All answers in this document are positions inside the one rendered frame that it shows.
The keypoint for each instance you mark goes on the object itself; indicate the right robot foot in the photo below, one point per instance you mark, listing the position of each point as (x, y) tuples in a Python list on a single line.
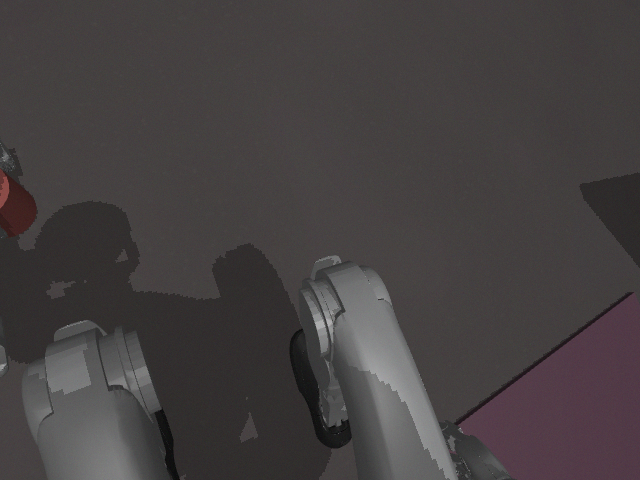
[(332, 437)]

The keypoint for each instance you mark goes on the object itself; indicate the left robot foot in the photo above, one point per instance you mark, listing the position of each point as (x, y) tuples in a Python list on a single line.
[(168, 443)]

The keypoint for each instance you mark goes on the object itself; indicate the right robot hand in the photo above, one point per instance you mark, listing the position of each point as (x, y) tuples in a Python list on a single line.
[(473, 460)]

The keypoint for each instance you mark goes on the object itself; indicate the mug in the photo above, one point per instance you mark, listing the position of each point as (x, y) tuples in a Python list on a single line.
[(17, 207)]

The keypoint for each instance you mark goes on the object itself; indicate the left robot hand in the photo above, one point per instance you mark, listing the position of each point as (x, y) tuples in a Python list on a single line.
[(7, 164)]

